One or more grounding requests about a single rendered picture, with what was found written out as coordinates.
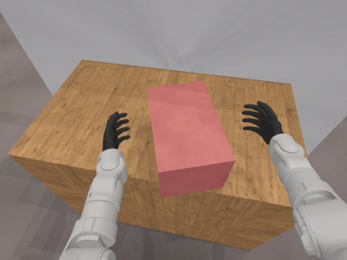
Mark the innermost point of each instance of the right robot forearm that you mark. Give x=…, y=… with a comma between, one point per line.
x=298, y=177

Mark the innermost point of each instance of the robot left upper arm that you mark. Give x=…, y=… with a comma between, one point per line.
x=102, y=253

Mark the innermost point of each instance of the left robot forearm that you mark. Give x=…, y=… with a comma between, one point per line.
x=97, y=226

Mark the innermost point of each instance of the carton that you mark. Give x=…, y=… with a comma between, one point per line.
x=192, y=151

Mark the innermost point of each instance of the robot left hand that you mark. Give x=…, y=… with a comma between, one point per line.
x=110, y=139

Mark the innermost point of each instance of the pedestal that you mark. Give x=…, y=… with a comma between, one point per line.
x=61, y=148

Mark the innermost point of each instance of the robot right hand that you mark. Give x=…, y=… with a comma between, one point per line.
x=268, y=123

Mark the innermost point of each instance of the robot right upper arm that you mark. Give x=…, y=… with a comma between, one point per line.
x=322, y=229

